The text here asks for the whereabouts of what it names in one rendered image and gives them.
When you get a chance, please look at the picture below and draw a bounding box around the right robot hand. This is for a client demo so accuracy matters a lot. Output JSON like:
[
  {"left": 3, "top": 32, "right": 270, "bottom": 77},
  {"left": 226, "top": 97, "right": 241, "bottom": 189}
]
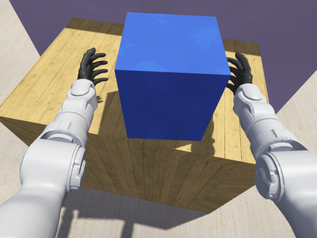
[{"left": 226, "top": 52, "right": 253, "bottom": 95}]

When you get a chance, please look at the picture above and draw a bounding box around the pedestal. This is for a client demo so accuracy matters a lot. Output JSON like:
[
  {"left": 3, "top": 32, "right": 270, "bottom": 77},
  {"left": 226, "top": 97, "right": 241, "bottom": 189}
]
[{"left": 0, "top": 17, "right": 269, "bottom": 214}]

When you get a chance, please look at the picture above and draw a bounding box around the robot left forearm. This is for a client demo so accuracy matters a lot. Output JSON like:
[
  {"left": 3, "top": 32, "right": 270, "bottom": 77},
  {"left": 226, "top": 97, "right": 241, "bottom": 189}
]
[{"left": 20, "top": 79, "right": 98, "bottom": 184}]

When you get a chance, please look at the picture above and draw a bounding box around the robot right forearm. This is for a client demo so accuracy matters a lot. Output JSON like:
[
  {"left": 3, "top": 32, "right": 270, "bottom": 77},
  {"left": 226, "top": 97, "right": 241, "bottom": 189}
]
[{"left": 233, "top": 83, "right": 311, "bottom": 161}]

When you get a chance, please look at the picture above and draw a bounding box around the robot right upper arm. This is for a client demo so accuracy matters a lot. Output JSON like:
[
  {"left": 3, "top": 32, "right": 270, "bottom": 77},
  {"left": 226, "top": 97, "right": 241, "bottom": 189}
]
[{"left": 255, "top": 150, "right": 317, "bottom": 238}]

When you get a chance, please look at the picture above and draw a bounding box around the left robot hand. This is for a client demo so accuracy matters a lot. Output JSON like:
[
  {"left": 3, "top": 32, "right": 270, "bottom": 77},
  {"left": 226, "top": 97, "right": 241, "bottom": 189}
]
[{"left": 77, "top": 48, "right": 108, "bottom": 86}]

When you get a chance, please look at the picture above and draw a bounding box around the carton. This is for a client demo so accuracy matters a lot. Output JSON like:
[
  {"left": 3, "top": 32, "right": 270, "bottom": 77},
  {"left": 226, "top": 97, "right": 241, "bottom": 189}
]
[{"left": 114, "top": 12, "right": 231, "bottom": 141}]

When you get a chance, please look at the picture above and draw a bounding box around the robot left upper arm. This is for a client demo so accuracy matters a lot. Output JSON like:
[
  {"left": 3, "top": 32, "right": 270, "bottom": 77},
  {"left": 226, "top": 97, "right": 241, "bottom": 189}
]
[{"left": 0, "top": 139, "right": 87, "bottom": 238}]

